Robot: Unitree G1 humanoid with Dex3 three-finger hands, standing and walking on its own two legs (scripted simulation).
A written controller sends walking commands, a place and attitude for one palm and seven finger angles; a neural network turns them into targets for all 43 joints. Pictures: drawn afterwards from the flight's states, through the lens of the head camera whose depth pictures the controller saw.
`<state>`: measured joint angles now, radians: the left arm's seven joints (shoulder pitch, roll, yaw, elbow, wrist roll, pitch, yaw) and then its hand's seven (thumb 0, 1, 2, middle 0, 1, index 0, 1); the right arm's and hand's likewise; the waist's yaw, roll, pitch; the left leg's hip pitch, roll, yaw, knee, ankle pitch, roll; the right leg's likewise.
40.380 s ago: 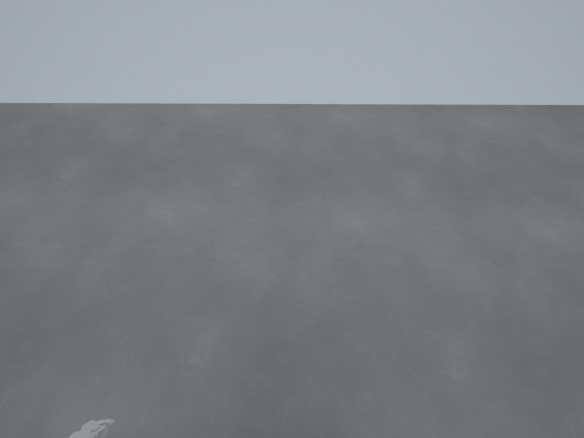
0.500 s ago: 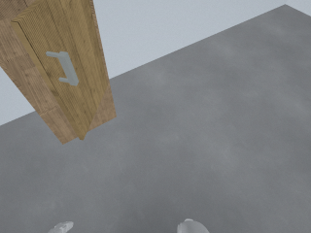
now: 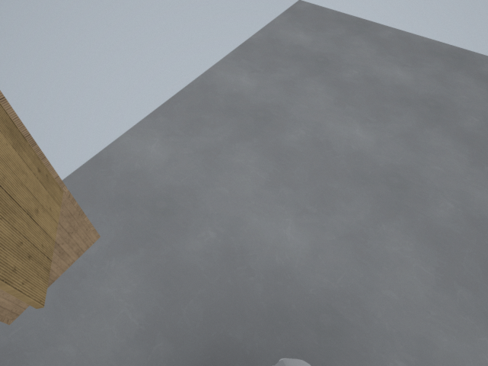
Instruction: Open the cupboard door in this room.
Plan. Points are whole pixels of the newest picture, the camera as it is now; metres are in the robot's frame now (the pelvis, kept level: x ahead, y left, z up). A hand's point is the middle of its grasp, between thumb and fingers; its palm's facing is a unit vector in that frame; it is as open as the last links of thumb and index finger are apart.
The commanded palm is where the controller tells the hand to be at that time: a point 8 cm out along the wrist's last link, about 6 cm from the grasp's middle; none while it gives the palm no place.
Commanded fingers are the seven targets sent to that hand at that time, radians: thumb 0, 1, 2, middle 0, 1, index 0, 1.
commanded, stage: walk to a spot facing it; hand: left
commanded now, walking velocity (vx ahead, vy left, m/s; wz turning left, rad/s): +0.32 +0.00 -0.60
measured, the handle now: out of the picture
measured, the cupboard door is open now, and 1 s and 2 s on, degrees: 44 44 44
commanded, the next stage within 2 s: turn to face it in 1.60 s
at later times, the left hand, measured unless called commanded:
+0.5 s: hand (218, 270) +0.33 +0.06 -0.16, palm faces -0.30 -0.93 -0.20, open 7.3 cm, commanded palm none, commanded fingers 0.00 0.90 0.90 -0.20 -0.30 -0.20 -0.30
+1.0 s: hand (225, 220) +0.46 +0.06 -0.17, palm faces -0.29 -0.95 -0.15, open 7.4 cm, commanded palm none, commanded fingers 0.00 0.90 0.90 -0.20 -0.30 -0.20 -0.30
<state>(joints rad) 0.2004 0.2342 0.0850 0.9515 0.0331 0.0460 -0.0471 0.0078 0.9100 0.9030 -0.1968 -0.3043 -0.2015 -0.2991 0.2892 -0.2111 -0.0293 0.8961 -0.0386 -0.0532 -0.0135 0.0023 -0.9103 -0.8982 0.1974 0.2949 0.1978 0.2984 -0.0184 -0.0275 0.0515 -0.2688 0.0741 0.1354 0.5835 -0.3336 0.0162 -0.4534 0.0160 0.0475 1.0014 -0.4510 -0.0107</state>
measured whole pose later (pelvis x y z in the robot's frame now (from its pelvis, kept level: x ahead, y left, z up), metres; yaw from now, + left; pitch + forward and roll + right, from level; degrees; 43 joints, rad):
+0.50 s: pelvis +0.17 -0.08 +0.00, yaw -15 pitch +1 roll +0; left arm 0.13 0.19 0.06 0.96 0.02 -0.04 -0.01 0.00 0.91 0.90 -0.19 -0.30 -0.20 -0.30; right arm 0.31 -0.17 -0.04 1.03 -0.02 -0.01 0.00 0.01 -0.91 -0.90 0.20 0.29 0.20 0.30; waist -0.06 0.00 0.11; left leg -0.49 0.16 0.07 1.18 -0.35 -0.05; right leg -0.30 0.05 -0.10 0.51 -0.23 -0.10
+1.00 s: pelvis +0.41 -0.11 +0.01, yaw -23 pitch +0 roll +0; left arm 0.31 0.17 0.07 1.08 0.03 -0.02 -0.03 0.01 0.92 0.90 -0.19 -0.30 -0.20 -0.30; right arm 0.20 -0.15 -0.04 0.98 -0.03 -0.08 -0.01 0.00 -0.92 -0.90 0.20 0.29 0.20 0.30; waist 0.04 -0.03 0.06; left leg -0.24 0.04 0.16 0.48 -0.24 0.03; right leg -0.50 -0.05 -0.02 1.18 -0.31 -0.02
